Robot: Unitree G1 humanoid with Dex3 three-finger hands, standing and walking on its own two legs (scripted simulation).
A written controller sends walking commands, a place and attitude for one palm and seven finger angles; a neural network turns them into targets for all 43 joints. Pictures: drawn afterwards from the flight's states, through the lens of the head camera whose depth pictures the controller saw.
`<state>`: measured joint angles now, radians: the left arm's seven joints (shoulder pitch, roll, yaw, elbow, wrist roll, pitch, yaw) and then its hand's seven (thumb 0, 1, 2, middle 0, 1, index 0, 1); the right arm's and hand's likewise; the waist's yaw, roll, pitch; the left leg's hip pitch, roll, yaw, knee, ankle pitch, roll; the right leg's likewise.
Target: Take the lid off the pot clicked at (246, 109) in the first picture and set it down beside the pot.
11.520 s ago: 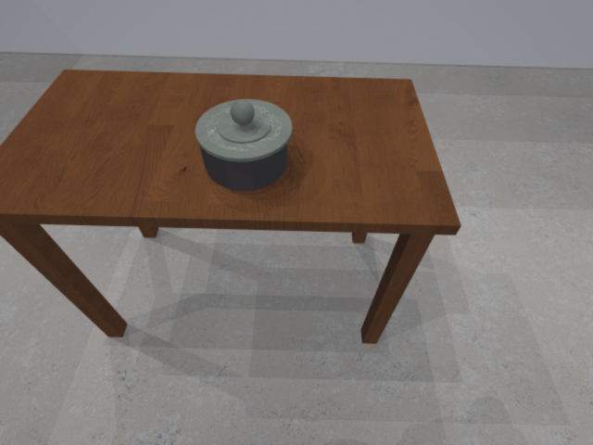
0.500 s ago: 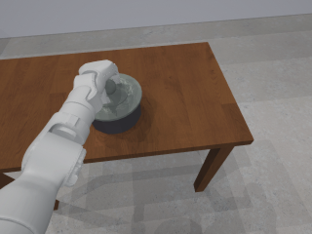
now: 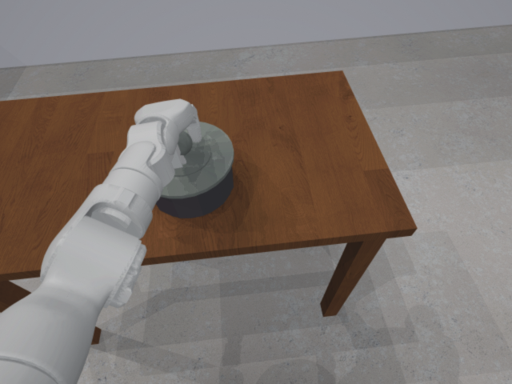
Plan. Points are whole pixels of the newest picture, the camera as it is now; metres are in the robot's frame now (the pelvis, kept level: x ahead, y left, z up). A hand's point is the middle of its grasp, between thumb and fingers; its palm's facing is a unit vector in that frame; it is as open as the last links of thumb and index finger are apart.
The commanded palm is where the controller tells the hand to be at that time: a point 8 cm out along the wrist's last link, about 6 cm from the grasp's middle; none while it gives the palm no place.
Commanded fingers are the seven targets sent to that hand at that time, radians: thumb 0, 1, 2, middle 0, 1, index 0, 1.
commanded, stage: close the fingers and squeeze the knob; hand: left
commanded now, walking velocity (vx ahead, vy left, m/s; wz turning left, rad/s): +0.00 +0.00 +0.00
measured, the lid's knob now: (179, 143) +0.52 +0.11 +0.07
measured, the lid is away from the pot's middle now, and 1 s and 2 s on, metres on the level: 0.01 0.01 0.01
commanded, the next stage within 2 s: lift the lid straight up in 1.04 s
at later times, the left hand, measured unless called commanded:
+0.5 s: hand (175, 146) +0.49 +0.11 +0.09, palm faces -0.36 -0.09 -0.93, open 7.2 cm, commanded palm +0.49 +0.11 +0.16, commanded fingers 0.00 0.53 0.60 -0.80 -1.02 -0.78 -1.02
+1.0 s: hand (175, 147) +0.49 +0.11 +0.09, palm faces -0.36 -0.09 -0.93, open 7.1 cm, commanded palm +0.49 +0.11 +0.16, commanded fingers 0.00 0.79 0.72 -0.84 -1.06 -0.83 -1.06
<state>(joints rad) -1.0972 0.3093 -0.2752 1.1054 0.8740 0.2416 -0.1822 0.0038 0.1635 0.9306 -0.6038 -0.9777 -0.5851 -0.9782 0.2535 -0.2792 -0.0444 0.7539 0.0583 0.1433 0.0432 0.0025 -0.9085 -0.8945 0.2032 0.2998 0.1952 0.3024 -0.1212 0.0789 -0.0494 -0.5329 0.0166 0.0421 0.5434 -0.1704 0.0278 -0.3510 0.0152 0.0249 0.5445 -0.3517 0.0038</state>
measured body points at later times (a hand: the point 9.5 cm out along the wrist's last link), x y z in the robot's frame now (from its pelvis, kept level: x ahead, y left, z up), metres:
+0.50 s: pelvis +0.01 +0.00 +0.00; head +0.06 -0.02 +0.45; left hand +0.50 +0.11 +0.15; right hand +0.04 -0.28 -0.14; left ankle +0.06 +0.11 -0.73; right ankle -0.05 -0.13 -0.73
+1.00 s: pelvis +0.01 +0.00 +0.00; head +0.06 -0.03 +0.45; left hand +0.50 +0.11 +0.14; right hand +0.06 -0.27 -0.14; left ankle +0.06 +0.11 -0.73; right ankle -0.05 -0.13 -0.73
